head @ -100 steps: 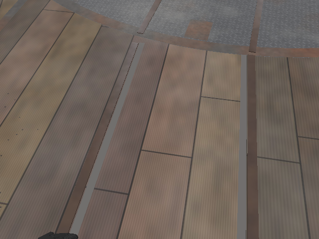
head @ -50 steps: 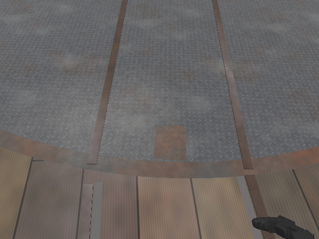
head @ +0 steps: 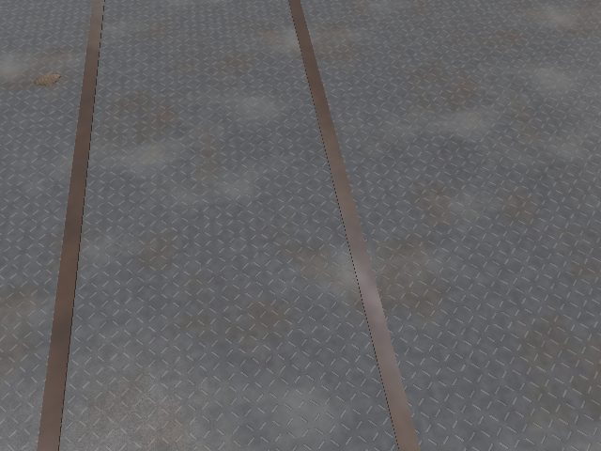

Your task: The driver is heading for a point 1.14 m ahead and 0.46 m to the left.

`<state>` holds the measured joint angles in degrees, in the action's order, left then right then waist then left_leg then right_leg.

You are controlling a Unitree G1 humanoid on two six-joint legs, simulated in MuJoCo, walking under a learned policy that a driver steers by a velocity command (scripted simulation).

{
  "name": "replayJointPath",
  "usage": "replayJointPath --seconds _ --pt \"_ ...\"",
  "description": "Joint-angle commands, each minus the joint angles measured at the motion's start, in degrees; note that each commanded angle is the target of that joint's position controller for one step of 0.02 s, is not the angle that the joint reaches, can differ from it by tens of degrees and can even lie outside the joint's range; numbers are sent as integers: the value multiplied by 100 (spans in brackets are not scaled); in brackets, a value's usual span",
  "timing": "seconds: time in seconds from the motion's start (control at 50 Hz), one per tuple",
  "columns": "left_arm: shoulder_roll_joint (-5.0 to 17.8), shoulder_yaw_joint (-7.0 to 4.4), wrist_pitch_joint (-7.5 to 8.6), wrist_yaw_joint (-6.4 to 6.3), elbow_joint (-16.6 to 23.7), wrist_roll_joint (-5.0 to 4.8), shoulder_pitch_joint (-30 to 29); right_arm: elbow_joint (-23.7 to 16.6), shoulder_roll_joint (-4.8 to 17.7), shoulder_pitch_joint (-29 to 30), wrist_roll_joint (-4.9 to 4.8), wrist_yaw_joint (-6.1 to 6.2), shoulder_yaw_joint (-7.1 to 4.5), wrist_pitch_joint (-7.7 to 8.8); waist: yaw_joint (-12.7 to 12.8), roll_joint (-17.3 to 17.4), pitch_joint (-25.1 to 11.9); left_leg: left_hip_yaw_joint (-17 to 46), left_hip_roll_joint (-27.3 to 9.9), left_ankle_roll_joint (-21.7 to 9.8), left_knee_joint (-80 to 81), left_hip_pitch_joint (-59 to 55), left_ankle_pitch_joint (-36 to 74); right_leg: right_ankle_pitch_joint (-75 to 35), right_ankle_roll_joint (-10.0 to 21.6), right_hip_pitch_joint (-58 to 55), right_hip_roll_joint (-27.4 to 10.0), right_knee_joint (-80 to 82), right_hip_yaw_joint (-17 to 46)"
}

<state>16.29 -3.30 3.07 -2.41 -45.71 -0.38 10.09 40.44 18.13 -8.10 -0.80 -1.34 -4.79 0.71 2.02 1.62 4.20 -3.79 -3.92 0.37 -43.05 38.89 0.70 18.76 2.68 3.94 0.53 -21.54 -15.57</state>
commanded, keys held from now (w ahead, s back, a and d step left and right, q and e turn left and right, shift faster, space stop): q+shift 0.70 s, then shift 0.20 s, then e+shift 0.10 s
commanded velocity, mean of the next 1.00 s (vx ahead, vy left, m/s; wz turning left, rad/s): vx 0.04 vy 0.00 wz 0.80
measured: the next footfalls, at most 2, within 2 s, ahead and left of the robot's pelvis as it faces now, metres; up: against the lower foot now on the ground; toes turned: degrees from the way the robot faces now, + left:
left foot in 0.10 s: +0.22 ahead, +0.08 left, +0.00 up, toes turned +8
right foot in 0.52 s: +0.32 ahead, -0.10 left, +0.00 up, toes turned +40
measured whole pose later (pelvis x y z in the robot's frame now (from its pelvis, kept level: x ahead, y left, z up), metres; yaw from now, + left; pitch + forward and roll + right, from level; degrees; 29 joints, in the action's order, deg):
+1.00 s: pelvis +0.16 -0.03 +0.00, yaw +48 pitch +2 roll -1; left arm 17.4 -3.7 -0.4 0.3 -43.9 0.0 10.3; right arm 33.6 14.9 -8.1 1.0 0.2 -2.4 -3.1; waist 3.2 -1.8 2.2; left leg 0.1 -0.3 -0.9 -30.0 15.3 -15.8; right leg 19.5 -2.4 18.4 -5.4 -32.3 -5.0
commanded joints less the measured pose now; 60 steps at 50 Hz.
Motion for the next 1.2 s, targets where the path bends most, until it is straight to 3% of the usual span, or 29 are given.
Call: replayJointPath --seconds 0.02,0.08,0.1,0.12,0.14,0.16,0.2,0.26,0.34,0.46,0.5,0.52,0.54,0.56,0.58,0.6,0.64,0.7,0.74,0.84,0.92,0.94,0.96,0.98,1.0,1.02,1.06,1.14,1.2 --pt "916 -224 -36 -77 520 -163 -784 -252 334 -665 30 -230 -106 -63 -510 -562 -705 -245 211 -315 377 -1295 -54 -5088 449 2 -1534 -277 226" --pt "916 -267 -199 -45 611 -245 -883 -139 861 -1712 -20 -159 -377 -61 -1091 -325 -1089 -393 729 -854 1127 -2678 -339 -5230 72 219 -1366 -2494 154" --pt "619 -186 -187 31 639 -129 -627 -160 1219 -1728 -32 -12 -483 -33 -968 706 -910 570 336 -1124 1528 -3423 2104 -1967 -290 1240 -747 -3916 234" --pt "246 -98 -148 124 814 147 -50 -491 1670 -1204 148 41 -506 -28 -213 1865 -1281 3311 -897 -2448 1368 -4638 4153 2145 -771 3249 611 -6136 715" --pt "698 -113 -55 219 876 91 34 -813 1611 -1030 274 -62 -463 64 -432 1116 -2633 4797 -1502 -2903 2157 -5122 2349 1956 -700 3598 632 -6675 2345" --pt "889 -155 -6 248 993 -36 -479 -955 1424 -709 163 -77 -439 110 -484 531 -2259 4445 -1361 -2604 2396 -4809 1182 1522 -559 3715 427 -6458 2524" --pt "785 -161 -67 145 995 125 -844 -1023 913 -279 -109 47 -305 64 -197 -445 -1350 3572 -841 -1959 2443 -3568 337 874 -512 3636 68 -5415 2517" --pt "523 -141 -184 168 939 81 -880 -1187 881 -98 -20 223 -334 -95 -31 -182 -1132 2897 -218 -1520 2436 -2690 529 642 -568 2798 162 -3751 2324" --pt "345 -110 -221 143 808 2 -897 -1235 1078 -253 -24 392 -446 -268 -167 163 -1416 3010 -82 -1316 2295 -2618 227 10 -734 2416 384 -2636 2357" --pt "498 -216 -149 180 796 -16 -1011 -1361 933 -86 -13 347 -415 -401 -361 849 -1146 3540 151 -986 2172 -2373 -1175 -286 -597 1859 452 -1423 2437" --pt "608 -296 -80 214 690 -19 -689 -1431 897 90 -59 324 -392 -422 -199 925 -1128 3675 303 -835 1887 -2235 -1298 -708 -467 1250 355 -458 2387" --pt "749 -363 -76 204 620 11 -491 -1453 772 62 -84 309 -342 -425 -156 681 -1182 3486 563 -655 1485 -1920 -1946 -1106 -308 661 -42 117 2515" --pt "1092 -428 -130 169 710 103 -508 -1397 427 -405 -53 287 -236 -434 -406 -387 -1424 2691 1127 -397 210 -1251 -3515 -1112 205 -82 -1310 276 3573" --pt "1273 -440 -170 173 742 329 -587 -1595 615 -356 -64 243 -282 -355 -549 -1781 -1087 1699 1509 -130 -1172 -314 -3706 -1121 981 334 -2125 765 4915" --pt "983 -403 -141 131 913 329 -877 -1491 1128 -386 -14 201 -402 -289 -586 -1570 -864 1524 913 92 -2067 -106 -3236 -921 1177 602 -2292 793 4854" --pt "676 -319 -166 57 1026 238 -1148 -1318 1279 -449 -42 183 -450 -310 -575 -1161 -715 1398 725 187 -2368 -150 -2767 -644 958 771 -1887 669 4072" --pt "614 -267 -247 -66 1089 100 -1209 -1142 1014 -641 -6 199 -383 -406 -508 -710 -567 1119 609 337 -3130 -44 -2239 -905 712 801 -1395 526 3163" --pt "742 -270 -307 -125 991 172 -729 -1344 707 -227 -104 186 -232 -404 -182 -762 -531 610 254 471 -2797 223 -1932 -1550 833 419 -1315 579 2422" --pt "845 -298 -341 -89 896 185 -328 -1467 579 81 -66 203 -157 -381 72 -826 -699 598 120 559 -2270 162 -2092 -1791 1023 33 -1455 539 2403" --pt "1137 -391 -381 109 858 71 -404 -1378 410 3 11 178 -35 -333 20 -1113 -981 302 190 417 -665 -1145 -2487 -2337 1081 257 -1603 363 1963" --pt "1033 -319 -367 170 670 -138 -322 -1070 325 -458 32 131 -32 -347 -243 -1189 -1048 166 440 16 1601 -2417 -1585 -2743 837 427 -1594 -228 1886" --pt "752 -209 -338 200 508 -184 -73 -966 310 -598 52 132 -16 -339 -289 -976 -1061 304 420 -173 2479 -3240 -907 -2391 507 891 -1410 -437 1754" --pt "277 -20 -258 298 489 20 174 -945 483 -699 95 179 -8 -339 -135 -86 -1380 1359 -464 -358 2462 -4345 334 -984 -52 1663 -980 -1047 1443" --pt "-38 109 -172 386 617 180 204 -1001 679 -236 272 209 24 -332 120 1230 -1299 2045 -1479 -1046 2153 -4003 1165 820 -495 2311 -593 -1162 1142" --pt "422 8 -197 345 601 101 -170 -1029 329 -120 403 179 80 -249 -258 896 -1286 1825 -1433 -1373 2281 -3337 531 1100 -620 1895 -660 -1588 1472" --pt "701 -91 -234 332 647 -34 -290 -971 464 76 407 181 36 -188 -212 919 -973 1561 -1221 -1287 2310 -3224 194 890 -622 2060 -520 -1934 1428" --pt "1077 -282 -373 224 540 -93 -165 -867 858 24 286 261 -127 -120 -366 1136 -667 1452 -1338 -1333 2334 -3265 647 1157 -696 2780 -408 -3328 1501" --pt "768 -341 -592 102 518 -169 207 -831 359 303 218 401 -13 -95 -170 711 -528 816 -1413 -1316 2432 -3196 906 776 -855 3304 -456 -4640 1707" --pt "498 -258 -640 154 780 -109 -47 -758 313 337 228 454 -45 -123 -257 550 -597 460 -1397 -1279 2417 -3430 616 334 -935 3260 -601 -3866 1536"
Velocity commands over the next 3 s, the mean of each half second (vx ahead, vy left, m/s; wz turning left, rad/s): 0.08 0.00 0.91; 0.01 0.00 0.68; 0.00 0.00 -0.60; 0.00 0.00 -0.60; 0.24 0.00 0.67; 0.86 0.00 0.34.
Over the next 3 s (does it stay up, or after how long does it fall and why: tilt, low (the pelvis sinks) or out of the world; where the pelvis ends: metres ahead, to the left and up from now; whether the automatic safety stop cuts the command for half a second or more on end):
stays up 0.50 0.34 0.00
